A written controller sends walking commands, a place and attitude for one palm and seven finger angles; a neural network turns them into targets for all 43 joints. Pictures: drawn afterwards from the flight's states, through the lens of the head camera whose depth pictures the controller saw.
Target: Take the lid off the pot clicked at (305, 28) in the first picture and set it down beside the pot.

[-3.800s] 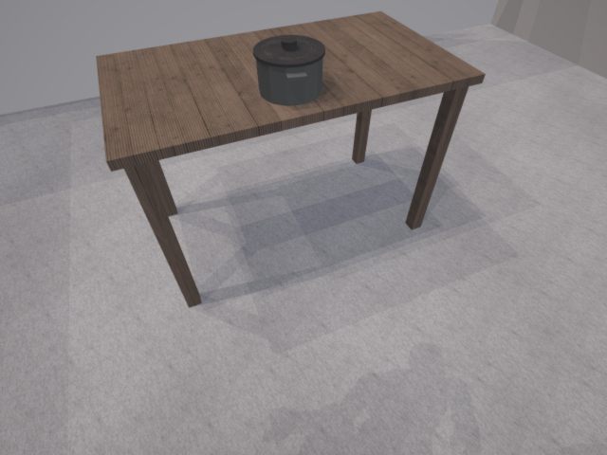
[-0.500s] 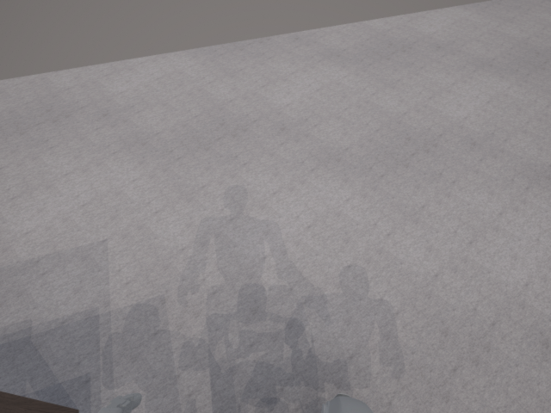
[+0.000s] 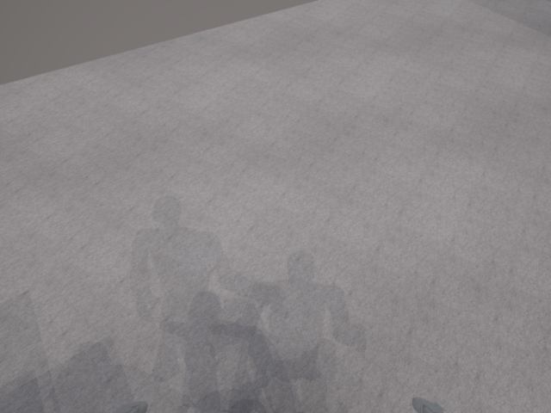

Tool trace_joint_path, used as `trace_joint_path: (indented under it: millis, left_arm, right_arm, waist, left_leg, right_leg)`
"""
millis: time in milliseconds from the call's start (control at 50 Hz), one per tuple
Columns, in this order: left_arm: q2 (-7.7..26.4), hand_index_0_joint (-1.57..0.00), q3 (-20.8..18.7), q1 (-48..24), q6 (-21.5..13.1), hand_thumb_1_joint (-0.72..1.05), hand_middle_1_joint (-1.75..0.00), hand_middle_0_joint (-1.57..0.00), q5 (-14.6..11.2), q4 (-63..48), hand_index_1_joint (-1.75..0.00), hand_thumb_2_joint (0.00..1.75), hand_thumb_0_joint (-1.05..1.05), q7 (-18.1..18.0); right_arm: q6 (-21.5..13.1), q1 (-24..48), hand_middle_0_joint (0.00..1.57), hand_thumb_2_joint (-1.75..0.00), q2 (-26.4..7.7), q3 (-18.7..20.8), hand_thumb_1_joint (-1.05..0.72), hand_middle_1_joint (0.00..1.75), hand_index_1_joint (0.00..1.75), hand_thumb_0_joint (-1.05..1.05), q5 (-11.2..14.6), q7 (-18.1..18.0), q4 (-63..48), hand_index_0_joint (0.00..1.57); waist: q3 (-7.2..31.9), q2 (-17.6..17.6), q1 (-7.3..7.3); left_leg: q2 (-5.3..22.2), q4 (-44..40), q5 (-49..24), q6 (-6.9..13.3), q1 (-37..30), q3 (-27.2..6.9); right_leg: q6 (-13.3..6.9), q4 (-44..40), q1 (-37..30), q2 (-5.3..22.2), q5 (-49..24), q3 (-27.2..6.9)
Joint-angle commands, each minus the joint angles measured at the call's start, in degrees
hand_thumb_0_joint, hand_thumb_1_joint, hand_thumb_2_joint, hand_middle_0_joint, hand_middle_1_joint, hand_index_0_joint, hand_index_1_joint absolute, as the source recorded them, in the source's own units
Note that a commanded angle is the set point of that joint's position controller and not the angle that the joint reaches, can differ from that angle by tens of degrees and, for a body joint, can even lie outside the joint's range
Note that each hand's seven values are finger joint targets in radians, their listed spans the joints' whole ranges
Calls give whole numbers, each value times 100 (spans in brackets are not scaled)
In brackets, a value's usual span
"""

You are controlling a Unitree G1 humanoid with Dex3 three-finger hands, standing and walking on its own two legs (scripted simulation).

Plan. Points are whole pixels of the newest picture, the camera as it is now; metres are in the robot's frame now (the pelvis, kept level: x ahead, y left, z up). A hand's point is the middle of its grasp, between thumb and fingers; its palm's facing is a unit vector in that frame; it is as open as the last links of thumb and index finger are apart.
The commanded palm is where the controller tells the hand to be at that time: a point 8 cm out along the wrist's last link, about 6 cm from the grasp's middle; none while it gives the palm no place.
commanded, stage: walk to a spot facing it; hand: left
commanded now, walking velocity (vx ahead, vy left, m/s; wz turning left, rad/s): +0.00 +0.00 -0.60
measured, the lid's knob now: out of the picture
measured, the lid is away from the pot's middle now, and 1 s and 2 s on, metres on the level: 0.00 0.00 0.00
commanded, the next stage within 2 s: turn to face it in 1.70 s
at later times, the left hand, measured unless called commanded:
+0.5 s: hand (185, 400) +0.15 +0.16 -0.16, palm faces -0.32 -0.91 -0.26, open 7.4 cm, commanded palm none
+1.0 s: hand (195, 392) +0.17 +0.15 -0.17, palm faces -0.50 -0.85 -0.20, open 7.4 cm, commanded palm none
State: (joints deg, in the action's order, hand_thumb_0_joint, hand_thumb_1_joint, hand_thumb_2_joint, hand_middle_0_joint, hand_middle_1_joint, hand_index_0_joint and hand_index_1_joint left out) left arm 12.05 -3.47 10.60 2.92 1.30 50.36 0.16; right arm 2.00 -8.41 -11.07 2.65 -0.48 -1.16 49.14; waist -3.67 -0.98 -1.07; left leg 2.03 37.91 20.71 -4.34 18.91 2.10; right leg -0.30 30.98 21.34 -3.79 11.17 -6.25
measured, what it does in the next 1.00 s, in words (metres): steps on the spot, turning right: left foot, then right foot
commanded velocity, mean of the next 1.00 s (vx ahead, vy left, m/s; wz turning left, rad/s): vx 0.03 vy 0.00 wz -0.60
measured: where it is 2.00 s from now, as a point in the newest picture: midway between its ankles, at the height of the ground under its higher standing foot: outside the picture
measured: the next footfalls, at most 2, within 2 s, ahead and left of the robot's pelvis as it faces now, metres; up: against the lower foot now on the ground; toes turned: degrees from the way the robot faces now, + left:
left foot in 0.02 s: +0.03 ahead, +0.12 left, +0.00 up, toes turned +2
right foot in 0.50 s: -0.02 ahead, -0.12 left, +0.00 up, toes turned -25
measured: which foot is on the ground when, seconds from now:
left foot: up 0.00-0.00, down 0.02-0.50, up 0.52-0.96, down 0.98-1.00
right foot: down 0.00-0.02, up 0.04-0.48, down 0.50-0.98, up 1.00-1.00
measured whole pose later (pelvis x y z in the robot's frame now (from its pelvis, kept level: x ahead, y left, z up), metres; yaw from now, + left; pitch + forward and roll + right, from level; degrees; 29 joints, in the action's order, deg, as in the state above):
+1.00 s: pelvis +0.01 +0.01 +0.00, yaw -35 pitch +1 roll -1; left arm 13.3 -4.1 13.8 3.1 0.9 51.9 0.5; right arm 0.8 -8.8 -11.8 2.7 -1.0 -1.1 49.6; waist -2.5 -2.1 -2.0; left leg 1.0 32.4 18.8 -1.6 15.5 3.0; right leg 0.0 33.8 18.5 -4.9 17.7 -9.1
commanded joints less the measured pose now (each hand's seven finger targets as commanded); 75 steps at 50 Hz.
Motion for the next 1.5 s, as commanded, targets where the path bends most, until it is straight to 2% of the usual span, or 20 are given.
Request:
trace_joint_path:
  millis: [0, 20, 60, 120, 400, 440, 460, 480, 520, 620, 840, 920, 940, 960, 980, 1100, 1340, 1420, 1460, 1480]
  left_arm:
    - [505, -20, -245, -97, -73, 90, -30, -20, -115, -699, -30, 90, 0, 17]
    - [708, -20, -314, -172, -63, 90, -30, -20, 0, -684, -30, 90, 0, 28]
    - [829, -20, -434, 205, -9, 90, -30, -20, 66, -376, -30, 90, 0, 108]
    - [650, -20, -359, 247, 5, 90, -30, -20, 16, -298, -30, 90, 0, 170]
    - [384, -20, -199, -252, -73, 90, -30, -20, -26, -393, -30, 90, 0, 146]
    - [579, -20, -251, 276, -168, 90, -30, -20, -6, -246, -30, 90, 0, 118]
    - [1167, -20, -340, 702, -254, 90, -30, -20, 45, -115, -30, 90, 0, 47]
    - [1735, -20, -463, 1001, -275, 90, -30, -20, 14, -46, -30, 90, 0, -51]
    - [1458, -20, -440, 816, -230, 90, -30, -20, -61, -61, -30, 90, 0, -161]
    - [1074, -20, -283, 11, -280, 90, -30, -20, -58, -337, -30, 90, 0, -119]
    - [1248, -20, -374, 255, -205, 90, -30, -20, -7, -315, -30, 90, 0, -68]
    - [1167, -20, -358, -19, -169, 90, -30, -20, -39, -364, -30, 90, 0, -26]
    - [939, -20, -297, -124, -143, 90, -30, -20, -67, -443, -30, 90, 0, -9]
    - [521, -20, -222, -7, -121, 90, -30, -20, -116, -552, -30, 90, 0, 46]
    - [628, -20, -255, -179, -148, 90, -30, -20, -39, -641, -30, 90, 0, 67]
    - [586, -20, -319, 372, -26, 90, -30, -20, 33, -126, -30, 90, 0, 180]
    - [271, -20, -156, -632, -28, 90, -30, -20, -6, -320, -30, 90, 0, 178]
    - [349, -20, -166, -390, -152, 90, -30, -20, 7, -315, -30, 90, 0, 145]
    - [772, -20, -263, 720, -313, 90, -30, -20, 38, 1, -30, 90, 0, 107]
    - [1506, -20, -394, 1280, -390, 90, -30, -20, 45, 147, -30, 90, 0, 14]
  right_arm:
    - [-242, -856, 20, -90, -1475, 325, -90, 30, 30, 0, -56, -104, -293, 20]
    - [-205, -646, 20, -90, -1513, 312, -90, 30, 30, 0, -78, -100, -382, 20]
    - [-267, 60, 20, -90, -977, 171, -90, 30, 30, 0, -84, -139, -499, 20]
    - [-306, -129, 20, -90, -902, 160, -90, 30, 30, 0, -77, -146, -431, 20]
    - [-227, -864, 20, -90, -1224, 401, -90, 30, 30, 0, -100, -14, 76, 20]
    - [-219, -799, 20, -90, -1190, 402, -90, 30, 30, 0, -51, 14, 74, 20]
    - [-189, -861, 20, -90, -903, 332, -90, 30, 30, 0, 7, 54, -28, 20]
    - [-145, -486, 20, -90, -476, 192, -90, 30, 30, 0, -25, 73, -352, 20]
    - [-30, -117, 20, -90, -618, 204, -90, 30, 30, 0, -6, -14, -361, 20]
    - [20, -446, 20, -90, -670, 253, -90, 30, 30, 0, -65, 30, -46, 20]
    - [-104, 35, 20, -90, -647, 192, -90, 30, 30, 0, -16, -5, -349, 20]
    - [-233, -539, 20, -90, -673, 183, -90, 30, 30, 0, -9, -33, -221, 20]
    - [-281, -896, 20, -90, -878, 209, -90, 30, 30, 0, -16, -79, -105, 20]
    - [-300, -1025, 20, -90, -1476, 320, -90, 30, 30, 0, -96, -95, -105, 20]
    - [-254, -990, 20, -90, -1676, 346, -90, 30, 30, 0, -73, -77, -215, 20]
    - [-344, -518, 20, -90, -839, 63, -90, 30, 30, 0, -57, -141, -227, 20]
    - [-288, -1367, 20, -90, -942, 268, -90, 30, 30, 0, -89, -94, 321, 20]
    - [-280, -1300, 20, -90, -1059, 335, -90, 30, 30, 0, -71, -47, 379, 20]
    - [-293, -1198, 20, -90, -1051, 323, -90, 30, 30, 0, 19, 30, 270, 20]
    - [-267, -1081, 20, -90, -569, 184, -90, 30, 30, 0, 50, 87, -11, 20]
  waist:
    - [783, 1885, 318]
    - [458, 1554, 311]
    - [254, 1124, -68]
    - [403, 1032, 14]
    - [565, 1355, 320]
    - [847, 893, 7]
    - [1078, -534, -200]
    - [970, -1827, -349]
    - [648, -1142, -319]
    - [455, -737, 146]
    - [691, -874, -80]
    - [661, -872, 194]
    - [656, -331, 389]
    - [664, 1366, 452]
    - [285, 1689, 454]
    - [0, 1029, 35]
    - [182, 1217, 440]
    - [445, 1188, 246]
    - [1178, 388, -335]
    - [1454, -1428, -539]
  left_leg:
    - [2225, -2500, -728, 801, -1723, -2236]
    - [2671, -2543, -811, 1189, -993, -2339]
    - [1905, -2442, -1257, 1025, -554, -1200]
    - [1453, -2005, -2586, 956, -1183, -235]
    - [2001, -1169, -3518, 985, -1613, 619]
    - [1789, -196, -3022, 545, -1151, 1039]
    - [1400, 962, -1456, 184, 113, 1236]
    - [597, 2299, 1530, -79, 1499, 982]
    - [677, 2953, 1245, 63, 1700, -105]
    - [547, 2686, 35, -153, 1246, -65]
    - [55, 844, 375, -82, 562, -44]
    - [-147, -993, -116, 100, -916, 47]
    - [267, -1701, -184, 216, -1844, -294]
    - [1779, -2500, 884, 569, -2405, -1999]
    - [2652, -2813, 968, 972, -1733, -2689]
    - [1394, -2220, -2676, 631, -1196, -120]
    - [1795, -1480, -4275, 1067, -2102, 729]
    - [1904, -728, -5079, 874, -2025, 984]
    - [1728, 1019, -4017, 412, -972, 1335]
    - [777, 2479, 743, 16, 1190, 1404]
  right_leg:
    - [239, 1591, 1500, -176, 1758, -16]
    - [334, 2763, 1424, 147, 2060, 123]
    - [477, 3728, 1226, 315, 1240, 117]
    - [582, 3923, 1346, 388, 1006, 409]
    - [332, 812, 34, 553, 1252, 1182]
    - [193, -518, -1114, 534, -75, 1229]
    - [-164, -1002, -2318, 1466, -1352, 31]
    - [-812, -1001, -2447, 2740, -3400, -1769]
    - [-1113, -1064, -1779, 2408, -2606, -1256]
    - [-759, -1072, -1164, 1583, -2176, -547]
    - [-987, -1084, -1250, 1464, -1110, -1664]
    - [-653, -861, -361, 1096, 445, -1841]
    - [-362, -345, 494, 660, 1058, -1447]
    - [0, 1047, 1638, -172, 1917, -530]
    - [202, 2221, 1805, 55, 2198, 163]
    - [490, 3788, 1310, 435, 768, 456]
    - [428, 1740, 1004, 661, 1081, 1185]
    - [160, 701, 125, 428, 933, 1355]
    - [-133, -606, -2022, 669, -454, 994]
    - [-825, -791, -3483, 2307, -2266, -1434]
